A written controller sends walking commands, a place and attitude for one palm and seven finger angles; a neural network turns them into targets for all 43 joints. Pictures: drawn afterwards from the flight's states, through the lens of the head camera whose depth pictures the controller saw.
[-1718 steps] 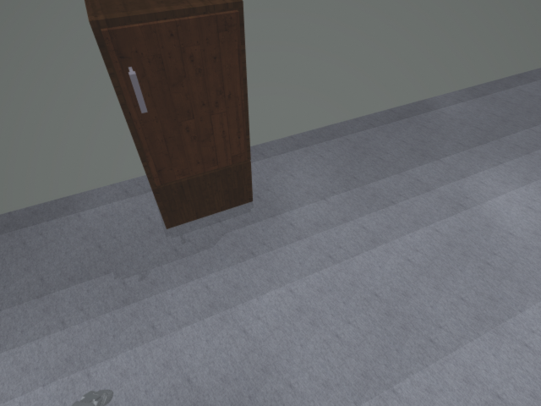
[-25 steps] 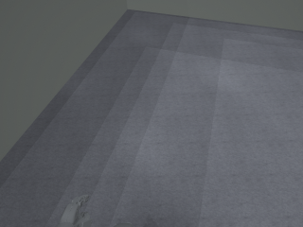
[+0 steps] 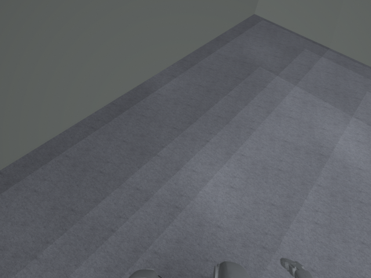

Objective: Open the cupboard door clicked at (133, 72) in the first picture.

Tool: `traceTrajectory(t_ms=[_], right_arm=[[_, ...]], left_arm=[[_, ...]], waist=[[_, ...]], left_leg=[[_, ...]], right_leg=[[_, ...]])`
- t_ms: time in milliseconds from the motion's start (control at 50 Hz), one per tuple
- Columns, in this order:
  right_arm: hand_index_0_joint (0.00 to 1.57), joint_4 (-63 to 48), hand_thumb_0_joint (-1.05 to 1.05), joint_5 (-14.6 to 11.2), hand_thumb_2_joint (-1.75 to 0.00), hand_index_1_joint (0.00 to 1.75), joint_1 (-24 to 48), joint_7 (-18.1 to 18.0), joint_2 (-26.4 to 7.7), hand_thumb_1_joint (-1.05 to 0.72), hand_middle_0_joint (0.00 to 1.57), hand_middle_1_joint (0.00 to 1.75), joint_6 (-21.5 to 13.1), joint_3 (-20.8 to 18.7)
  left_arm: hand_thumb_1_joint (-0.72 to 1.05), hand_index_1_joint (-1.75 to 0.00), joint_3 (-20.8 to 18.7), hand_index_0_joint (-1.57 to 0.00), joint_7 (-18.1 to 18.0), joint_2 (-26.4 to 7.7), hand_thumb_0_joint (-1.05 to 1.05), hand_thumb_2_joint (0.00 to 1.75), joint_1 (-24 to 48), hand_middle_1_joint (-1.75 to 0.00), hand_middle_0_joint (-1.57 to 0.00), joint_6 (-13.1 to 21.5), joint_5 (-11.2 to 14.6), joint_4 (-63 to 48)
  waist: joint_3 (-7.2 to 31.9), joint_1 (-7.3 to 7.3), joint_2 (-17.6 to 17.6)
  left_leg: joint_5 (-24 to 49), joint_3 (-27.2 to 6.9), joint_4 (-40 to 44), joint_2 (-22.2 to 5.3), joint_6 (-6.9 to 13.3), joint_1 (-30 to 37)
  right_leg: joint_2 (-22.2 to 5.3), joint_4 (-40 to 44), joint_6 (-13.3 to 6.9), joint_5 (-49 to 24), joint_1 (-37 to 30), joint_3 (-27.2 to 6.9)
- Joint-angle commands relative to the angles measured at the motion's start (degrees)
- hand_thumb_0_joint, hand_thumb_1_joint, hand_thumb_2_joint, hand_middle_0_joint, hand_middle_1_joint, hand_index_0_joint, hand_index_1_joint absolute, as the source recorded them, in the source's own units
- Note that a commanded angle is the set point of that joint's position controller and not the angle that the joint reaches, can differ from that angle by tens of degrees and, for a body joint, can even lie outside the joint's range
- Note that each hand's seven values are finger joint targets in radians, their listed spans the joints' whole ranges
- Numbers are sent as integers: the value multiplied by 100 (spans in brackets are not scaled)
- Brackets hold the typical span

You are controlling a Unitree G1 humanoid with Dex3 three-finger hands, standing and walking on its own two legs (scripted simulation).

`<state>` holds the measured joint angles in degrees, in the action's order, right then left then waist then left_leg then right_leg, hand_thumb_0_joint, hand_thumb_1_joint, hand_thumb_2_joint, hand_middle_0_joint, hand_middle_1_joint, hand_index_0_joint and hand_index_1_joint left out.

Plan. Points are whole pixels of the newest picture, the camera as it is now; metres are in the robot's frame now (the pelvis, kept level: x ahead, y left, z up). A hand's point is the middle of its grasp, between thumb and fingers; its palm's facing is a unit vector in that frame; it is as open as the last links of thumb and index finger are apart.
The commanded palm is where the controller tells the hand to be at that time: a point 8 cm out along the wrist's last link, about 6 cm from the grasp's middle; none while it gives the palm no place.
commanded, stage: turn to face it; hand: left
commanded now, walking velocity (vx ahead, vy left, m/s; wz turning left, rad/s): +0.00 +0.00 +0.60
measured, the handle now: out of the picture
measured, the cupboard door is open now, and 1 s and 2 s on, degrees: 43 43 43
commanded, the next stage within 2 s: none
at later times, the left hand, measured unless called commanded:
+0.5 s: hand out of the picture +0.04 +0.13 -0.14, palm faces +0.28 -0.93 -0.25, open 7.3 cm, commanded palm none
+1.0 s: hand out of the picture -0.05 +0.16 -0.15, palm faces +0.57 -0.78 -0.26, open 7.4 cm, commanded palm none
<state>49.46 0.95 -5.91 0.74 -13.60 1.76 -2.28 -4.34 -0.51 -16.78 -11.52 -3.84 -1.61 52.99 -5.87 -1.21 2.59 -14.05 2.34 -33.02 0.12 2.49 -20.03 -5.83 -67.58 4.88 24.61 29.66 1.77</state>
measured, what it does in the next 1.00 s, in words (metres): steps on the spot, turning left: right foot, then left foot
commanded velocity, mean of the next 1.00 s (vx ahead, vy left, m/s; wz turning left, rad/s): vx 0.00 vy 0.00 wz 0.60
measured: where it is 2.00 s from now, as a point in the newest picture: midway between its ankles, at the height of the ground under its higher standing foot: outside the picture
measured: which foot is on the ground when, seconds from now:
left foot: down 0.00-0.28, up 0.30-0.70, down 0.72-1.00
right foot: up 0.00-0.26, down 0.28-0.72, up 0.74-1.00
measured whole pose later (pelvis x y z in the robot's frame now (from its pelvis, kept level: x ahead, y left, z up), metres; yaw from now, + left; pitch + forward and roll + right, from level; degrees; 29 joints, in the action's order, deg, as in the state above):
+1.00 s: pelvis +0.00 -0.07 +0.01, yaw +35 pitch +1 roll -1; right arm 51.7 1.2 -8.7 0.8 -12.6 2.3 -2.7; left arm -4.1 0.0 -15.3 -8.8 -3.4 -1.4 50.6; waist -4.9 -0.1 1.0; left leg -12.1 -2.6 -28.0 0.5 0.6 -17.4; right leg -4.7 -56.5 5.0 22.5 27.8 0.2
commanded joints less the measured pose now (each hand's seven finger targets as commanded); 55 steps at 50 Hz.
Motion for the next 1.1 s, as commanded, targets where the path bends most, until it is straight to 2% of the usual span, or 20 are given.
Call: traceTrajectory(t_ms=[0,140,220,240,260,280,300,360,440,560,640,660,680,700,720,760,820,1000,1060,1080], right_arm=[[20,-279,0,7,-90,30,-222,-101,-1182,-90,20,30,-103,-346],[20,-187,0,58,-90,30,-447,-73,-1183,-90,20,30,-40,-448],[20,-288,0,-7,-90,30,-184,-84,-1063,-90,20,30,-2,-486],[20,-342,0,-65,-90,30,-252,-55,-702,-90,20,30,0,-451],[20,-481,0,-65,-90,30,-166,-38,-386,-90,20,30,-15,-400],[20,-419,0,5,-90,30,-100,-14,-736,-90,20,30,10,-441],[20,-293,0,18,-90,30,-359,20,-669,-90,20,30,60,-450],[20,-22,0,10,-90,30,-452,76,-520,-90,20,30,154,-405],[20,-53,0,-20,-90,30,-90,99,-352,-90,20,30,180,-334],[20,-155,0,-42,-90,30,294,111,-257,-90,20,30,108,-243],[20,-106,0,-36,-90,30,-183,86,-444,-90,20,30,38,-280],[20,-3,0,-15,-90,30,-587,89,-651,-90,20,30,2,-335],[20,64,0,42,-90,30,-984,48,-1309,-90,20,30,-47,-501],[20,129,0,26,-90,30,-1355,-19,-1691,-90,20,30,-21,-580],[20,185,0,23,-90,30,-1406,-48,-1593,-90,20,30,-2,-527],[20,-11,0,53,-90,30,-734,-152,-1313,-90,20,30,-47,-454],[20,-171,0,36,-90,30,-199,-147,-1132,-90,20,30,-74,-362],[20,-161,0,63,-90,30,-373,-93,-1176,-90,20,30,-31,-449],[20,-250,0,19,-90,30,-150,-101,-1135,-90,20,30,2,-488],[20,-291,0,-31,-90,30,-116,-84,-940,-90,20,30,-2,-466]], left_arm=[[90,-30,-67,-20,13,-309,0,90,-86,-30,-20,180,25,-507],[90,-30,-22,-20,-18,-168,0,90,296,-30,-20,238,68,-767],[90,-30,-76,-20,-59,-282,0,90,-427,-30,-20,358,106,-619],[90,-30,-160,-20,-112,-658,0,90,-688,-30,-20,423,48,-578],[90,-30,-235,-20,-144,-1149,0,90,-642,-30,-20,432,-36,-619],[90,-30,-146,-20,-169,-1034,0,90,-422,-30,-20,419,23,-671],[90,-30,-62,-20,-170,-657,0,90,94,-30,-20,433,33,-773],[90,-30,26,-20,-157,-303,0,90,361,-30,-20,462,81,-825],[90,-30,-35,-20,-170,-411,0,90,-173,-30,-20,480,59,-670],[90,-30,-146,-20,-148,-662,0,90,-504,-30,-20,452,-1,-523],[90,-30,-206,-20,-100,-792,0,90,-313,-30,-20,429,31,-513],[90,-30,-194,-20,-78,-739,0,90,-206,-30,-20,404,70,-562],[90,-30,-131,-20,-32,-390,0,90,-124,-30,-20,365,106,-743],[90,-30,-4,-20,-46,-146,0,90,337,-30,-20,311,91,-1002],[90,-30,0,-20,-74,-322,0,90,626,-30,-20,255,47,-1080],[90,-30,-68,-20,-71,-251,0,90,525,-30,-20,223,49,-852],[90,-30,-91,-20,27,-306,0,90,207,-30,-20,170,24,-610],[90,-30,-29,-20,-3,-156,0,90,335,-30,-20,239,81,-799],[90,-30,-64,-20,-29,-195,0,90,-205,-30,-20,325,118,-683],[90,-30,-117,-20,-62,-423,0,90,-488,-30,-20,389,97,-615]], waist=[[835,130,-946],[838,269,-1244],[1097,-83,-1097],[1270,-212,39],[1019,-285,1724],[846,-170,1221],[690,179,861],[611,326,937],[689,68,626],[765,-167,912],[989,140,737],[1175,397,289],[1422,629,-1345],[1352,817,-1986],[1191,782,-1207],[956,491,-1458],[641,179,-1096],[859,255,-1240],[1026,-5,-1242],[1156,-165,-622]], left_leg=[[868,-1499,1551,-1256,584,714],[552,-2106,1405,-1169,658,504],[901,-2147,657,-770,340,-232],[-234,-1651,-222,-239,-36,-1171],[-1991,-408,-1892,579,-529,-2012],[-2072,-690,-3085,169,-450,-1717],[-1521,-771,-3588,35,-466,-1671],[-841,-375,-3883,-170,-676,-1601],[-896,-78,-2920,-184,-759,-1489],[-1197,321,-1283,-145,-648,-856],[-348,459,147,-22,-468,397],[548,223,761,-170,-347,1307],[2151,-1671,1001,-1557,304,2313],[4122,-2887,1128,-2548,1106,2357],[3805,-2414,1021,-2578,1219,2099],[2608,-2049,1205,-1906,949,1433],[1440,-1466,1462,-1304,546,787],[1185,-2026,1250,-1142,637,741],[1393,-2102,705,-896,432,139],[759,-1917,261,-561,148,-445]], right_leg=[[37,335,74,-426,167,-188],[374,2048,-19,-40,-512,-78],[521,4116,-140,-1008,-2208,-51],[-467,5067,-389,-771,-3192,-982],[-2131,5430,-1071,-1147,-3063,-2598],[-2327,5285,-1338,-1716,-2190,-2290],[-1814,5171,-1302,-1920,-2008,-1520],[-1154,4740,-1055,-3384,-2130,-374],[-1236,4590,-1061,-3918,-2784,-9],[-1516,4207,-1162,-4555,-3024,232],[-1521,3428,-852,-4184,-2499,611],[-1373,2705,-590,-3495,-1866,848],[-591,1437,-153,-676,-330,1049],[-90,433,14,1549,641,527],[-238,107,-82,1282,633,-4],[-189,-40,-42,588,574,-195],[-49,94,1,-222,206,-172],[389,2222,-26,-31,-599,-22],[556,3721,-93,-754,-1888,59],[204,4608,-162,-1186,-2763,-230]])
